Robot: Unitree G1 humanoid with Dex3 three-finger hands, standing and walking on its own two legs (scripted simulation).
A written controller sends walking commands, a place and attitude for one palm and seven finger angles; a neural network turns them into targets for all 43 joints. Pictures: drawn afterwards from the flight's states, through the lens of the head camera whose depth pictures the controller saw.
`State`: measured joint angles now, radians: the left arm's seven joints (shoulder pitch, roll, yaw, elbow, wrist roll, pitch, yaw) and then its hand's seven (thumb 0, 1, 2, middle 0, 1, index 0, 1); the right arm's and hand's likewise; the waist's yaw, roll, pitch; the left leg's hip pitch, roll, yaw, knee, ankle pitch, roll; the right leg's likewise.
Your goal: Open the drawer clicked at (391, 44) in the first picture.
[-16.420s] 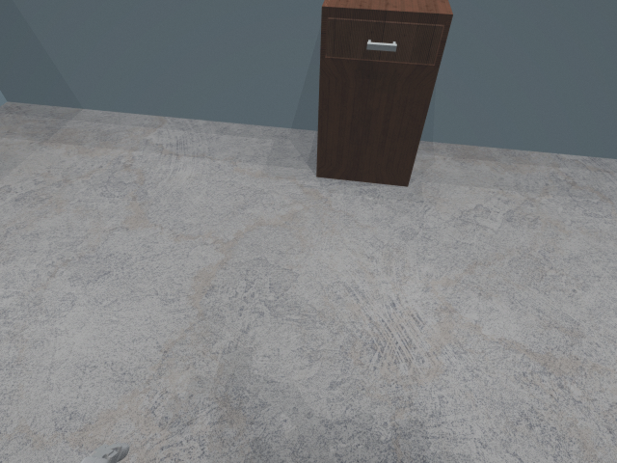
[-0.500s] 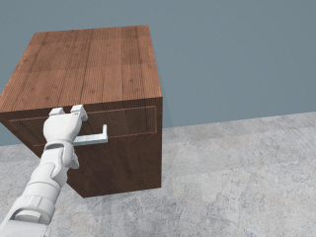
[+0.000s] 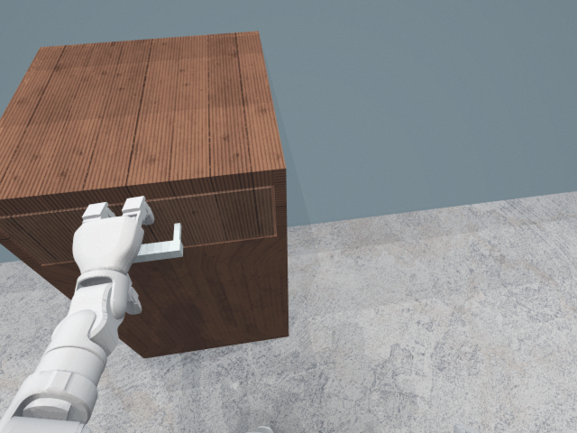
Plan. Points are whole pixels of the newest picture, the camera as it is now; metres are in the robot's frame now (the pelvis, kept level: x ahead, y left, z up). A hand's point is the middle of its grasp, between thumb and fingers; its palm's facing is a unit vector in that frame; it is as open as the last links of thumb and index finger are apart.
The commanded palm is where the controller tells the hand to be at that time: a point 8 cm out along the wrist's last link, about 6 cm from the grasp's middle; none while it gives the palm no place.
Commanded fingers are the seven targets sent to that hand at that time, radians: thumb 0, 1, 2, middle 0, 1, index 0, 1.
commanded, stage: lower the fingers behind the handle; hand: left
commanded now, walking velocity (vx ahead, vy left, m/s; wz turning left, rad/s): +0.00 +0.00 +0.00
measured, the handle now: (148, 242) +0.41 +0.26 -0.03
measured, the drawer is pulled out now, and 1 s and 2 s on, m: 0.00 0.00 0.00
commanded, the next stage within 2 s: close the thumb around the handle in 1.08 s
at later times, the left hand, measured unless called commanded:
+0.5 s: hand (124, 273) +0.36 +0.29 -0.04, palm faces +0.01 -0.04 -1.00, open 13.8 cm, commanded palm +0.34 +0.28 +0.02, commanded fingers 0.00 -0.50 0.30 -0.30 -1.20 -0.30 -1.20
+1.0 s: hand (127, 278) +0.36 +0.29 -0.05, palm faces -0.08 -0.04 -1.00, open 13.9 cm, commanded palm +0.34 +0.27 +0.01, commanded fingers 0.00 -0.50 0.30 -0.30 -1.20 -0.30 -1.20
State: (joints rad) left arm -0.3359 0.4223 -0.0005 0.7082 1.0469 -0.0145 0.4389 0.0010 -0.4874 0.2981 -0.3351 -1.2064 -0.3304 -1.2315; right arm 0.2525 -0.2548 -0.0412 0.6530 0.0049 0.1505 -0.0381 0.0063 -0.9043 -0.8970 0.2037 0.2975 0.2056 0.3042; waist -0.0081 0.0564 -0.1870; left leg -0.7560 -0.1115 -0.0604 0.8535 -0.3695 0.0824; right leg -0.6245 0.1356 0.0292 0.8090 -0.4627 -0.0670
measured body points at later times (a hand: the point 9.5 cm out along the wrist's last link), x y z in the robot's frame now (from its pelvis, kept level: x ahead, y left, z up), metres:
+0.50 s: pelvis -0.01 +0.01 -0.02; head +0.06 +0.01 +0.42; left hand +0.35 +0.29 +0.01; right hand +0.07 -0.26 -0.15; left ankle +0.01 +0.06 -0.70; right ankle -0.05 -0.09 -0.70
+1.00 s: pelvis -0.03 +0.01 -0.02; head +0.04 +0.03 +0.42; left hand +0.35 +0.29 +0.00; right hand +0.05 -0.25 -0.14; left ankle +0.01 +0.06 -0.70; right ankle -0.05 -0.09 -0.70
